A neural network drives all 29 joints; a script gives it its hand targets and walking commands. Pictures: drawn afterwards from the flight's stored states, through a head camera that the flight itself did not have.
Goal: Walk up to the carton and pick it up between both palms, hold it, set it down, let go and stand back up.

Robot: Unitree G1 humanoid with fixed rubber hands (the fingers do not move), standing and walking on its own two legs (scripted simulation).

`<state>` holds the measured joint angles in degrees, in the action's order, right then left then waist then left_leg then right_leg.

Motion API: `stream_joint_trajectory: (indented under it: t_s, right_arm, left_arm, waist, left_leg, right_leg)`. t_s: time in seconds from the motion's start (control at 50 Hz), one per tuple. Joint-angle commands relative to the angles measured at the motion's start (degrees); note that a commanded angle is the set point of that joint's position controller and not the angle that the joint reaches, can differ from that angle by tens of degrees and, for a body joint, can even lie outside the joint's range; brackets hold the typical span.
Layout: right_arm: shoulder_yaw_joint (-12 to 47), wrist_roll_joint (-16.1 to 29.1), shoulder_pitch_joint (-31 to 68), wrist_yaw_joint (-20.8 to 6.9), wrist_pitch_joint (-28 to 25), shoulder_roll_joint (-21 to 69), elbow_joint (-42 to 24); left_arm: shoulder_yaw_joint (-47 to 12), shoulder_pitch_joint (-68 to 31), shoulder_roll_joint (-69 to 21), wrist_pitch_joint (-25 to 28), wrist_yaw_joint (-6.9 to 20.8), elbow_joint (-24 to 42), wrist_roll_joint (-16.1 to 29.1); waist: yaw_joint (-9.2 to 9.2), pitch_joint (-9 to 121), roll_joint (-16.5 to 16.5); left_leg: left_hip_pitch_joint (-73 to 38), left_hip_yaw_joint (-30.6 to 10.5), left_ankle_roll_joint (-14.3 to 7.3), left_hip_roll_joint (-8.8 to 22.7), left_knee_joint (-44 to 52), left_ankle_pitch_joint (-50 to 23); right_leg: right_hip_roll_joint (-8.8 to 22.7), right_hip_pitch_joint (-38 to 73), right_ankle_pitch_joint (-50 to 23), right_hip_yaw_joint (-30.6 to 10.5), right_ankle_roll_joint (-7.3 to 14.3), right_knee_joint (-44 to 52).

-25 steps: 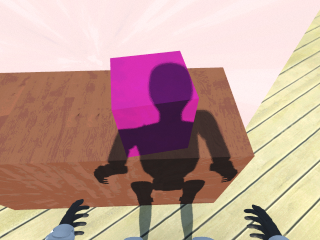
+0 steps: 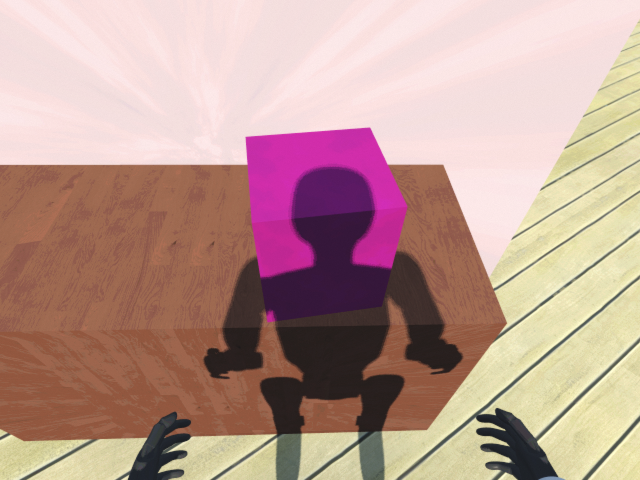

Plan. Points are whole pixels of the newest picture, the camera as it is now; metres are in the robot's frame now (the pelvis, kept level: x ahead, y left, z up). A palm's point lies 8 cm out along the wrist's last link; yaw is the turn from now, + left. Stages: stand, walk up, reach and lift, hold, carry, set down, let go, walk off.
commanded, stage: reach and lift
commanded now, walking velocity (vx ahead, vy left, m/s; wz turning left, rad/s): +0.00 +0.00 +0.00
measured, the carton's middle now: (317, 226) +0.51 +0.03 -0.01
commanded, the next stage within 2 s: none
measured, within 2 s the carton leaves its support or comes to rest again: neither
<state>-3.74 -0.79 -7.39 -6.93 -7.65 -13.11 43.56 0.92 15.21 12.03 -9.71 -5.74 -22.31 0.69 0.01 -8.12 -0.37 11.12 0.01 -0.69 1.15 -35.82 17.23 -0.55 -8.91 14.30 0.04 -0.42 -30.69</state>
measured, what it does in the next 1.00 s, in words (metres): stands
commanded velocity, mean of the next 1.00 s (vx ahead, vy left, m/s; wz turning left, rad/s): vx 0.00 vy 0.00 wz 0.00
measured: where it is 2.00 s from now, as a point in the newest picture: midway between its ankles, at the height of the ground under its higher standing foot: outside the picture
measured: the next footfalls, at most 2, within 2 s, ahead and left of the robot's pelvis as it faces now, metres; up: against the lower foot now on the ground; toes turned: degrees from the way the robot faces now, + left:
none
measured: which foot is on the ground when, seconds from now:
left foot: down 0.00-1.00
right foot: down 0.00-1.00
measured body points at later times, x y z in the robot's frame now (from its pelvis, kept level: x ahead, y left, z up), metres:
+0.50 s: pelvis +0.01 -0.01 +0.00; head +0.00 +0.00 +0.45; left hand +0.19 +0.20 -0.05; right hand +0.20 -0.25 -0.05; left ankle +0.03 +0.10 -0.73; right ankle +0.04 -0.14 -0.73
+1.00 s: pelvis +0.01 -0.01 +0.00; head +0.01 +0.00 +0.45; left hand +0.21 +0.19 -0.02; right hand +0.22 -0.23 -0.02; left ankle +0.03 +0.10 -0.73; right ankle +0.04 -0.14 -0.73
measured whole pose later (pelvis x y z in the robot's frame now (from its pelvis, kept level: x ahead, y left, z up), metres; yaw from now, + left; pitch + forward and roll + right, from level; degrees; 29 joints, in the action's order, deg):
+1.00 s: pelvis +0.01 -0.01 +0.00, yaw +0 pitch -6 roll -1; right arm 1.4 11.5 -10.5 -7.7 -17.3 -13.1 28.4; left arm -4.5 16.2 8.7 9.5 -11.2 -16.2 6.6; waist 0.0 -5.8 -0.4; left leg 10.2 0.0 0.3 1.2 -32.7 16.4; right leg -0.5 -9.1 14.8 0.0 -0.4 -30.1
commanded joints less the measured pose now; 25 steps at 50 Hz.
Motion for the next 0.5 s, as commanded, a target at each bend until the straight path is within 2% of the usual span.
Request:
stream_joint_trajectory:
  t_s: [0.0,0.02,0.04,0.06,0.08,0.1,0.12,0.14,0.16,0.18,0.2,0.22,0.24,0.26,0.28,0.3,0.32,0.34,0.36,0.38,0.4,0.42,0.44,0.46,0.48]
  right_arm:
    - [-5.06,6.2,2.02,-1.6,-5.14,-10.28,-14.0]
    - [-5.73,5.82,2.97,-1.66,-4.8,-9.57,-12.93]
    - [-4.92,5.34,3.47,-1.5,-5.01,-9.88,-14.66]
    - [-6.08,5.23,2.27,-1.4,-5.12,-10.97,-14.38]
    - [-6.11,5.94,3.57,-1.57,-5.32,-10.96,-15.86]
    - [-4.33,6.12,2.8,-1.35,-5.45,-10.32,-15.74]
    - [-4.16,6.46,2.67,-1.04,-5.65,-9.97,-17.66]
    - [-5.17,7.4,2.02,-1.45,-5.79,-8.96,-17.45]
    - [-4.92,8.08,3.35,-1.4,-5.84,-9.45,-18.95]
    - [-4.64,6.89,2.03,-1.41,-5.46,-8.88,-18.65]
    - [-5.78,6.97,1.35,-1.0,-5.21,-9.34,-18.5]
    - [-3.61,8.38,0.84,-1.1,-5.19,-8.4,-17.06]
    - [-3.22,8.83,-0.27,-1.18,-4.83,-7.72,-16.09]
    - [-3.4,9.12,-0.9,-1.3,-5.21,-8.94,-16.92]
    - [-2.97,9.0,0.6,-1.01,-5.41,-8.67,-17.45]
    - [-2.32,8.79,0.1,-0.91,-5.3,-8.53,-19.44]
    - [-2.61,9.07,0.63,-0.68,-6.2,-9.19,-20.91]
    - [-1.73,9.38,0.39,-0.53,-5.84,-7.41,-20.6]
    - [-2.82,9.91,1.58,-0.78,-6.5,-7.93,-21.16]
    - [-2.76,11.3,2.08,-0.92,-6.57,-8.2,-20.04]
    - [-1.76,10.93,-0.26,-0.69,-7.07,-7.58,-21.78]
    - [-2.09,10.54,-0.74,-0.27,-7.49,-7.37,-23.59]
    - [-1.01,11.78,-1.23,-0.36,-8.17,-7.66,-22.44]
    - [-1.13,12.01,-0.39,-0.38,-8.17,-7.09,-22.38]
    - [-1.16,12.24,-3.26,-0.54,-9.01,-7.78,-22.36]
  left_arm:
    - [0.07,-4.63,1.76,5.88,-2.96,12.73,-0.25]
    - [-0.19,-6.61,2.07,6.03,-3.13,10.86,0.0]
    - [-1.21,-7.18,1.28,6.55,-3.03,10.2,0.38]
    - [-0.97,-7.14,1.79,7.11,-3.3,11.74,0.1]
    - [-0.82,-7.46,1.76,7.43,-3.48,10.31,0.31]
    - [-0.02,-5.44,1.07,7.51,-3.41,10.03,-0.31]
    - [-0.34,-6.17,1.74,8.47,-3.7,12.55,-0.05]
    - [-0.97,-6.19,1.82,8.9,-4.28,14.51,1.76]
    - [-0.99,-7.85,2.34,9.1,-4.28,13.54,1.52]
    - [-1.01,-7.48,1.14,9.12,-4.4,13.51,2.36]
    - [-1.85,-7.12,2.45,9.8,-4.56,14.48,2.73]
    - [-1.52,-6.36,1.05,9.84,-4.37,13.23,2.69]
    - [-1.2,-5.85,1.39,10.12,-4.44,13.33,2.7]
    - [-0.88,-4.96,0.95,10.33,-4.69,14.71,1.94]
    - [-1.28,-4.13,0.25,10.19,-4.55,13.13,1.7]
    - [-2.27,-3.39,0.32,10.35,-4.91,14.61,1.74]
    - [-2.04,-5.23,0.2,11.53,-4.76,15.23,2.19]
    - [-1.8,-5.24,1.2,11.96,-4.49,13.04,2.33]
    - [-2.06,-8.55,2.25,13.59,-5.22,15.68,2.91]
    - [-1.87,-7.25,1.13,13.53,-5.45,15.98,3.44]
    - [-0.96,-4.81,0.69,13.9,-5.35,15.0,2.39]
    - [-2.59,-4.18,0.28,14.65,-4.96,14.98,4.18]
    - [-1.84,-2.68,-0.43,14.92,-5.02,14.33,3.95]
    - [-2.55,-4.4,0.16,15.72,-4.86,15.83,4.63]
    - [-1.98,-1.72,-0.73,16.6,-5.08,15.69,2.97]
  waist:
    - [-2.43,12.38,6.73]
    - [-1.56,9.25,4.97]
    - [-1.81,11.06,3.82]
    - [-1.53,10.39,4.2]
    - [-1.72,11.91,3.72]
    - [-3.01,10.03,2.07]
    - [-3.36,10.45,1.33]
    - [-2.79,14.38,3.35]
    - [-3.69,12.92,1.92]
    - [-2.43,11.66,0.65]
    - [-2.46,12.34,0.44]
    - [-2.64,10.34,0.46]
    - [-2.94,10.66,1.94]
    - [-4.29,10.91,1.89]
    - [-4.06,9.32,-0.01]
    - [-4.52,9.85,1.32]
    - [-2.89,12.08,-0.55]
    - [-3.94,10.57,-1.46]
    - [-3.39,11.37,0.79]
    - [-3.82,11.31,1.48]
    - [-4.92,10.24,-0.35]
    - [-3.76,12.68,-2.04]
    - [-4.02,11.81,-1.29]
    - [-4.09,13.77,0.24]
    - [-4.65,15.44,0.99]
  left_leg:
    - [4.53,1.15,3.12,2.28,21.06,0.22]
    - [7.42,1.04,1.91,2.09,21.91,5.81]
    - [8.11,2.14,1.41,2.01,21.85,7.79]
    - [9.16,1.25,1.29,2.76,23.3,7.57]
    - [8.71,1.47,1.45,2.4,22.63,6.9]
    - [7.71,1.89,1.05,1.94,21.98,5.81]
    - [6.13,1.85,1.79,1.22,20.97,2.03]
    - [1.89,2.01,2.69,0.49,19.19,-1.04]
    - [3.43,2.42,2.47,0.58,19.51,3.16]
    - [1.63,2.15,2.0,0.03,19.52,3.07]
    - [0.52,2.48,2.21,0.13,19.86,1.74]
    - [-0.46,2.34,2.59,-0.22,19.38,-0.62]
    - [-1.28,2.61,2.92,-0.5,19.45,-3.76]
    - [-3.1,2.9,3.19,-0.33,19.63,-3.26]
    - [-2.22,2.06,2.65,-0.46,19.26,-3.59]
    - [-2.3,1.91,3.5,-0.58,18.6,-5.12]
    - [-3.31,2.11,3.23,-0.4,18.39,-3.61]
    - [-1.3,2.53,2.4,-0.84,18.52,-2.69]
    - [-0.32,1.81,2.58,-0.43,18.6,-1.81]
    - [-1.06,1.75,3.36,-0.15,19.02,-3.0]
    - [-1.63,2.02,2.85,-0.81,18.59,-4.97]
    - [-2.15,2.43,2.51,-0.82,17.81,-7.04]
    - [-3.41,1.79,2.78,-0.35,17.5,-9.99]
    - [-3.79,1.86,3.15,-0.64,16.48,-9.89]
    - [-5.39,2.02,3.35,-0.66,16.22,-14.34]
  right_leg:
    - [-1.87,5.33,-3.1,1.62,1.68,7.8]
    - [-1.3,5.57,0.28,0.8,1.27,7.92]
    - [-1.56,6.46,0.88,0.62,1.49,7.64]
    - [-2.07,7.65,-0.99,1.54,1.23,6.56]
    - [-2.06,6.65,-0.23,1.4,1.17,6.66]
    - [-1.56,7.55,-0.38,0.78,1.04,7.43]
    - [-1.39,5.81,-1.41,0.5,1.31,7.96]
    - [-1.3,1.83,-0.17,0.45,2.33,8.6]
    - [-0.5,1.99,2.71,-0.34,1.98,9.02]
    - [-0.82,0.91,4.02,-0.18,2.49,10.05]
    - [-0.11,0.44,2.32,0.05,2.22,10.3]
    - [0.28,-1.24,3.41,-0.95,2.53,11.3]
    - [0.54,-0.28,1.27,-1.34,3.02,11.9]
    - [0.7,-0.55,1.26,-0.76,2.9,12.24]
    - [0.04,-0.34,1.25,-0.46,2.92,12.07]
    - [-0.12,0.84,0.61,-0.54,3.24,11.5]
    - [-0.23,0.51,2.34,-0.49,2.98,11.76]
    - [0.46,0.78,2.59,-1.37,2.95,12.07]
    - [0.54,-0.64,3.34,-1.24,2.75,10.93]
    - [0.38,-0.81,3.2,-1.56,3.47,11.91]
    - [-0.4,1.12,1.62,-1.31,2.91,11.33]
    - [-0.05,0.98,-0.75,-1.11,2.68,11.13]
    - [-0.26,0.29,-1.72,-1.03,2.89,11.61]
    - [-0.28,-0.44,-1.65,-1.28,3.13,11.14]
    - [-0.93,-0.22,-5.35,-0.56,2.96,10.6]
